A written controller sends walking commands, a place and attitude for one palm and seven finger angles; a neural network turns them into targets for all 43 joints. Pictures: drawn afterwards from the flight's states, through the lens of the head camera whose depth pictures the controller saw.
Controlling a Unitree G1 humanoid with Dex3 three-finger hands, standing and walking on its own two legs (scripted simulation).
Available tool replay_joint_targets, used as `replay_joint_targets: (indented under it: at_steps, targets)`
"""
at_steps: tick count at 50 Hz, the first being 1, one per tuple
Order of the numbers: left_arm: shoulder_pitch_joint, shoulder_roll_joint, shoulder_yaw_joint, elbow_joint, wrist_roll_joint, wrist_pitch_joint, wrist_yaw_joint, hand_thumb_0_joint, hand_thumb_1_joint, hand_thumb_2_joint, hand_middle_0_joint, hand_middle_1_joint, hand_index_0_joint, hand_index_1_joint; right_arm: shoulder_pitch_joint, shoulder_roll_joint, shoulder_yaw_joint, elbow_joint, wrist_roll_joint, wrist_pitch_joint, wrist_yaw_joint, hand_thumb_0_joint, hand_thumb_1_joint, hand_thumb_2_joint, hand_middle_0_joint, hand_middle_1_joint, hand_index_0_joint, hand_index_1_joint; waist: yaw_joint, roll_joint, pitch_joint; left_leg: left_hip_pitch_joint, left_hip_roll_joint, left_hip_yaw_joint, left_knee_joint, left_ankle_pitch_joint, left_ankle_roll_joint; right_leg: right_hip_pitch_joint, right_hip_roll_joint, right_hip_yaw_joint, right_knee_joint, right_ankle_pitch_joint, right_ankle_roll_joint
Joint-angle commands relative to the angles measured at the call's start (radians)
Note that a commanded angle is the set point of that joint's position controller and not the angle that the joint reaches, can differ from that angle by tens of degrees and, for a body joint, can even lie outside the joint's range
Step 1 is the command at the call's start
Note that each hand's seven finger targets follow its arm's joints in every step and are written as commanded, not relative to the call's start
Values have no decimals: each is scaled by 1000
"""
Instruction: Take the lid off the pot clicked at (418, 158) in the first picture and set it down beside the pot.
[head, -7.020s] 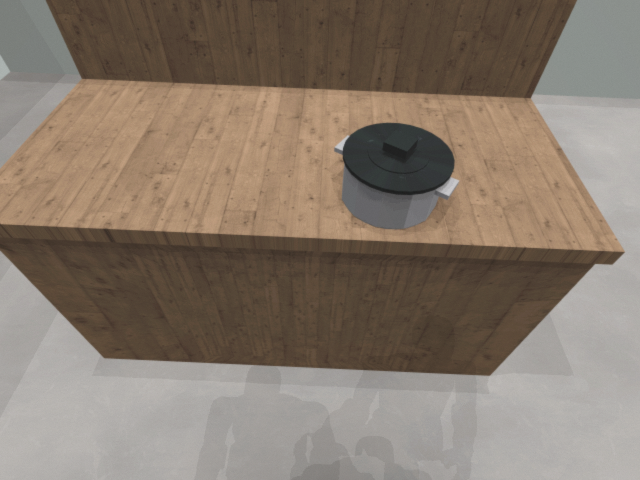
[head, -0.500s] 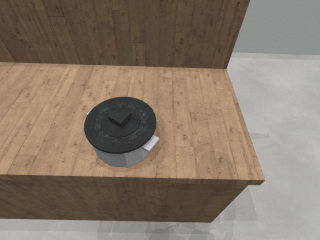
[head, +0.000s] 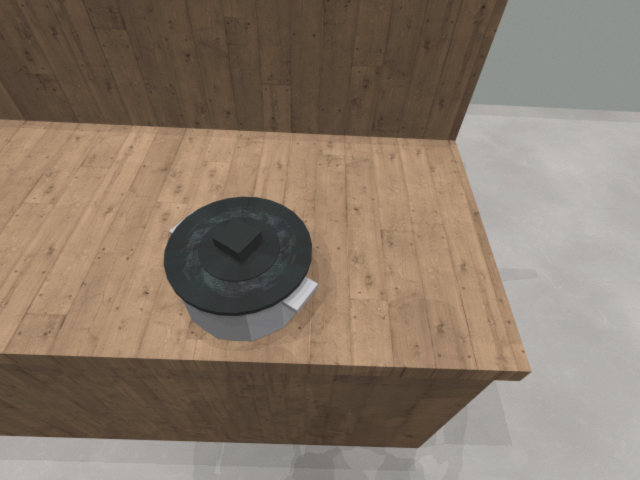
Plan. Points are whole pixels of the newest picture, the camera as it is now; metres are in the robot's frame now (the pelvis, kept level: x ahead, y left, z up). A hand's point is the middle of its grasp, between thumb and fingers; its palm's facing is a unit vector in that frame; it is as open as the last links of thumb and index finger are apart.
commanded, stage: look again from close up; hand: left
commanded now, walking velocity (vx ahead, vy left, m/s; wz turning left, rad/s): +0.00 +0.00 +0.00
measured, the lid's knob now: (237, 238) +0.41 +0.15 +0.05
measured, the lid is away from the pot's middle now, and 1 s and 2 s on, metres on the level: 0.00 0.00 0.00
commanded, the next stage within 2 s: shuffle to correct the standing spot in 0.62 s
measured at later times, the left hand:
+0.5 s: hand out of the picture -0.02 +0.15 -0.18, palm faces +0.02 -0.99 -0.14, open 7.4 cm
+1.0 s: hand out of the picture -0.03 +0.17 -0.18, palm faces +0.02 -0.99 -0.17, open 7.4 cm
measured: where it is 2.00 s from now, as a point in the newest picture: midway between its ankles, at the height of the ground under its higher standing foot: outside the picture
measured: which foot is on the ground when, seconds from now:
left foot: down 0.00-1.00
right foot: down 0.00-1.00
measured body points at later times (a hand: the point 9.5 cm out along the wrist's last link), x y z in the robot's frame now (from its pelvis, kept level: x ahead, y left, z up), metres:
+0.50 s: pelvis +0.00 +0.00 +0.00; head +0.03 +0.02 +0.45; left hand -0.02 +0.20 -0.17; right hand -0.02 -0.21 -0.16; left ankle -0.03 +0.08 -0.74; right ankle -0.04 -0.12 -0.74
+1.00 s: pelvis -0.02 +0.01 +0.00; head +0.02 +0.02 +0.45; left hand -0.03 +0.22 -0.17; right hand -0.03 -0.21 -0.16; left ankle -0.03 +0.08 -0.74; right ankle -0.04 -0.12 -0.74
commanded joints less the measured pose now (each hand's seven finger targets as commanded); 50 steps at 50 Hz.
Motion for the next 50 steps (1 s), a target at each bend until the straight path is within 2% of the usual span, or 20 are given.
replay_joint_targets:
  at_steps: [1,3,6,8,9,13,14,16,18,20,23,24,27,29,36,40,43,47,49,50]
  targets:
    - [99,81,19,-14,2,-6,3,0,900,900,-200,-300,-200,-300,86,-85,-7,-10,4,-11,-6,0,-900,-900,200,300,200,300,0,17,17,18,142,-132,-65,319,7,-41,-114,90,-53,255,-40]
    - [100,78,18,-12,2,-7,3,0,900,900,-200,-300,-200,-300,91,-83,-7,-7,5,-11,-6,0,-900,-900,200,300,200,300,-1,26,14,20,142,-130,-67,316,8,-38,-113,91,-56,247,-39]
    - [100,76,18,-11,2,-5,3,0,900,900,-200,-300,-200,-300,88,-82,-6,-5,6,-10,-5,0,-900,-900,200,300,200,300,0,8,33,3,140,-132,-72,280,8,-43,-112,90,-61,227,-38]
    - [102,74,18,-10,1,-6,3,0,900,900,-200,-300,-200,-300,91,-81,-6,-4,5,-12,-6,0,-900,-900,200,300,200,300,-1,22,13,22,141,-132,-71,310,9,-38,-113,91,-57,247,-39]
    - [102,80,18,-10,0,-6,3,0,900,900,-200,-300,-200,-300,94,-79,-6,-2,6,-12,-6,0,-900,-900,200,300,200,300,1,3,23,9,142,-134,-71,300,11,-33,-112,85,-61,238,-38]
    - [110,72,18,-7,1,-10,5,0,900,900,-200,-300,-200,-300,98,-76,-6,1,6,-14,-7,0,-900,-900,200,300,200,300,-1,9,-6,27,141,-134,-62,337,10,-20,-116,90,-55,280,-39]
    - [108,77,18,-8,0,-10,4,0,900,900,-200,-300,-200,-300,99,-75,-6,1,7,-13,-7,0,-900,-900,200,300,200,300,1,-3,6,13,142,-134,-64,319,10,-17,-115,85,-59,273,-40]
    - [109,70,17,-6,1,-8,5,0,900,900,-200,-300,-200,-300,98,-73,-6,3,6,-11,-7,0,-900,-900,200,300,200,300,0,7,27,6,140,-134,-69,303,10,-34,-115,88,-61,254,-38]
    - [115,69,17,-5,1,-9,5,0,900,900,-200,-300,-200,-300,102,-69,-4,7,6,-13,-8,0,-900,-900,200,300,200,300,0,25,17,15,140,-134,-66,324,10,-29,-115,89,-61,265,-39]
    - [118,72,17,-5,0,-10,5,0,900,900,-200,-300,-200,-300,100,-72,-5,5,7,-12,-8,0,-900,-900,200,300,200,300,1,18,16,9,140,-133,-64,312,10,-25,-116,90,-63,267,-39]
    - [117,66,17,-3,0,-11,6,0,900,900,-200,-300,-200,-300,108,-70,-5,8,6,-15,-10,0,-900,-900,200,300,200,300,-2,23,-6,30,142,-138,-63,359,12,-16,-117,87,-56,290,-39]
    - [116,70,18,-4,-1,-11,6,0,900,900,-200,-300,-200,-300,105,-67,-6,7,7,-15,-10,0,-900,-900,200,300,200,300,1,5,7,23,145,-139,-64,356,14,-16,-116,82,-59,289,-39]
    - [119,62,17,0,0,-10,7,0,900,900,-200,-300,-200,-300,110,-65,-4,10,7,-14,-11,0,-900,-900,200,300,200,300,0,23,12,21,143,-140,-66,363,13,-18,-117,85,-59,284,-37]
    - [120,68,16,2,0,-9,6,0,900,900,-200,-300,-200,-300,108,-63,-3,10,8,-13,-10,0,-900,-900,200,300,200,300,3,9,37,0,142,-140,-71,329,14,-23,-116,80,-68,263,-37]
    - [128,60,15,5,0,-10,6,0,900,900,-200,-300,-200,-300,110,-63,-3,10,8,-13,-9,0,-900,-900,200,300,200,300,1,5,31,1,139,-141,-74,294,14,-29,-118,84,-71,244,-34]
    - [121,79,24,-15,0,-2,10,0,900,900,-200,-300,-200,-300,96,-74,-11,-9,14,-12,-13,0,-900,-900,200,300,200,300,4,28,28,7,151,-146,-60,437,13,-38,-126,94,-42,323,-35]
    - [118,93,35,-34,-1,4,15,0,900,900,-200,-300,-200,-300,88,-80,-20,-28,17,-10,-16,0,-900,-900,200,300,200,300,4,40,-28,46,162,-148,-35,551,14,-39,-132,98,-9,370,-31]
    - [106,105,45,-52,2,15,16,0,900,900,-200,-300,-200,-300,67,-98,-34,-52,15,4,-14,0,-900,-900,200,300,200,300,6,24,-45,40,174,-150,-7,549,17,-60,-130,94,23,353,-27]
    - [95,110,49,-63,3,22,15,0,900,900,-200,-300,-200,-300,59,-101,-39,-64,13,12,-13,0,-900,-900,200,300,200,300,7,16,-29,13,182,-159,-7,519,25,-73,-121,87,35,310,-27]
    - [95,108,51,-68,5,26,15,0,900,900,-200,-300,-200,-300,52,-109,-43,-74,11,15,-12,0,-900,-900,200,300,200,300,7,36,-28,1,186,-165,-6,498,29,-86,-116,86,46,280,-24]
